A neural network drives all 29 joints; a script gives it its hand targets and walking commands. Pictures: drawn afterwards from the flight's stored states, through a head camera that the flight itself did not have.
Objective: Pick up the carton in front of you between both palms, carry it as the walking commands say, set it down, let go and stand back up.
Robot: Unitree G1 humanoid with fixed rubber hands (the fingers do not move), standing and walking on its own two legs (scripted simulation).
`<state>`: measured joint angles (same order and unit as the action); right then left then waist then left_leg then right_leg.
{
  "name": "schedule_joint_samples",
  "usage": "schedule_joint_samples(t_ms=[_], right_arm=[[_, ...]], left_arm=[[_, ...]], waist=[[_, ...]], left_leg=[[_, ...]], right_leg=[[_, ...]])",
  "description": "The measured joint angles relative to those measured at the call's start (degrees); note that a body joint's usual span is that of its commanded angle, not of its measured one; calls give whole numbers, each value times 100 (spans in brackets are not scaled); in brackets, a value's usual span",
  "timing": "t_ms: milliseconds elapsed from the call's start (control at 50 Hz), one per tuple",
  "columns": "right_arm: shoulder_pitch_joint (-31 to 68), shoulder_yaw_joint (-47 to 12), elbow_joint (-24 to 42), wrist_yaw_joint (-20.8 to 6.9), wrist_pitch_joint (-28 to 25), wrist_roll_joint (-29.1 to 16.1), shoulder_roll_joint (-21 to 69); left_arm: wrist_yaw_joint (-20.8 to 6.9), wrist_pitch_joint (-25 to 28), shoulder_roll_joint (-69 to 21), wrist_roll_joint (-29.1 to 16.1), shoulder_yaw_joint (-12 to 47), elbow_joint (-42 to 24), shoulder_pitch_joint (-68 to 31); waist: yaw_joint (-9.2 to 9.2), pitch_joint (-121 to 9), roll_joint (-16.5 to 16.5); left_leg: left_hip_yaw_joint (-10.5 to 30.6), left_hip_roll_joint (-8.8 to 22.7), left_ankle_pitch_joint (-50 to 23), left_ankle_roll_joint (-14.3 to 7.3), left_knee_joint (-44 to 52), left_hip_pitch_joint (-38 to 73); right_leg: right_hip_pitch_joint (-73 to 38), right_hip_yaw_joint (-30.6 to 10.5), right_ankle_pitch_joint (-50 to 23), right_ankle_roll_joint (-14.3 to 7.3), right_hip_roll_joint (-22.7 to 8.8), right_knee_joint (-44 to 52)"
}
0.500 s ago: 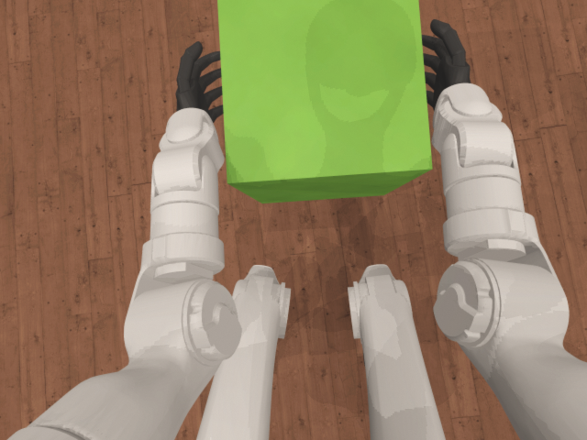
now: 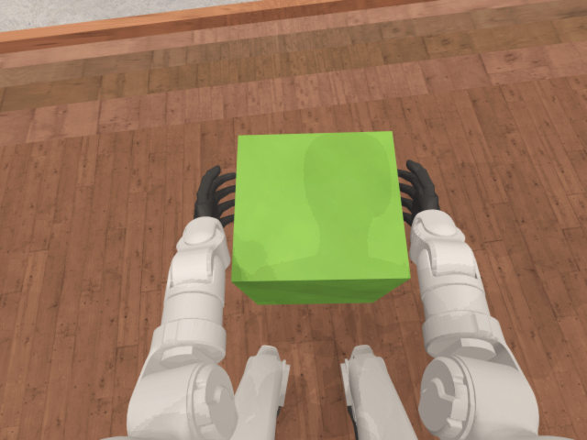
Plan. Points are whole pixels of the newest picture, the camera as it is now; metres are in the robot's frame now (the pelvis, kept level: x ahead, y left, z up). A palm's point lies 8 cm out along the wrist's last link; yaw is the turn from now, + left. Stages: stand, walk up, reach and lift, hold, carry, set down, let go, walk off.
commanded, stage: reach and lift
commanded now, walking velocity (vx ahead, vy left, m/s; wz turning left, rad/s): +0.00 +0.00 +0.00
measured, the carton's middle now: (314, 231) +0.41 +0.00 -0.11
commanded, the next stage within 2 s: hold in 1.66 s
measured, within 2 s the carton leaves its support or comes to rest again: neither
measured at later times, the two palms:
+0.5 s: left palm (163, 205) +0.36 +0.15 +0.11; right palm (473, 206) +0.36 -0.15 +0.11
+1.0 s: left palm (136, 201) +0.34 +0.15 +0.16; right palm (503, 205) +0.34 -0.15 +0.16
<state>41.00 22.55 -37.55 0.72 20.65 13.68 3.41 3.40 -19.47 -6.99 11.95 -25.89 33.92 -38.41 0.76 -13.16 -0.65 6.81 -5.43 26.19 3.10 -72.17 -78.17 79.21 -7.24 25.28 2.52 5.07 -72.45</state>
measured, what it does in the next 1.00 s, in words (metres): rises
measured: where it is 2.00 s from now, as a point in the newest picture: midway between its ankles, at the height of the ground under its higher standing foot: (313, 429)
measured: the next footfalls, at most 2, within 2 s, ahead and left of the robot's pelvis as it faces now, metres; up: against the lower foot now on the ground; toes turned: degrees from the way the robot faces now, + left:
none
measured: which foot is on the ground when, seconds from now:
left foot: down 0.00-1.00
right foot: down 0.00-1.00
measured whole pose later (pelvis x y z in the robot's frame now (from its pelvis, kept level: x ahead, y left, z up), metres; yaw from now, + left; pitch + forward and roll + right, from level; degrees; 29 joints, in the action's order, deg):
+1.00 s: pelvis +0.04 +0.00 +0.13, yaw +0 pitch -3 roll +0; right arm 18.3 17.5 -22.1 -0.6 35.3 17.3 9.5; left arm -0.8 -34.4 -9.7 17.2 -17.9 22.5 -18.8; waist 0.0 -0.6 -0.4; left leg 8.4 -2.2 12.9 1.1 -26.2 -10.1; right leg 10.6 -7.9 11.9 1.1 2.3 -25.7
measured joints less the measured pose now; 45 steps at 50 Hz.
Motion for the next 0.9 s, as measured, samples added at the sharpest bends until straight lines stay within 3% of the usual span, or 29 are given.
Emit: schedule_joint_samples(t_ms=[360, 620, 740, 900], right_arm=[[-1739, -367, 638, -12, 85, -44, 343], [-2659, -775, 1491, 45, 920, -7, 522], [-2585, -736, 1516, -44, 1345, 198, 529], [-2341, -546, 1479, -122, 1453, 362, 591]], left_arm=[[-109, -94, -248, 87, 525, -440, 1586], [-215, -943, -160, 102, 1092, -1108, 2375], [-311, -1346, -185, 343, 1059, -1086, 2274], [-393, -1468, -250, 511, 846, -1064, 2028]], waist=[[-54, 301, -19], [-70, 660, 15], [-83, 883, 32], [-75, 1182, 28]], left_leg=[[98, 147, -638, -151, 2578, 3407], [164, 287, -1186, -209, 4372, 6041], [168, 306, -1299, -219, 4664, 6680], [156, 312, -1305, -208, 4569, 6775]], right_leg=[[-3433, -97, -628, -64, -153, 2609], [-6095, -109, -1189, -124, -262, 4447], [-6739, -99, -1300, -132, -289, 4742], [-6834, -85, -1310, -134, -276, 4650]])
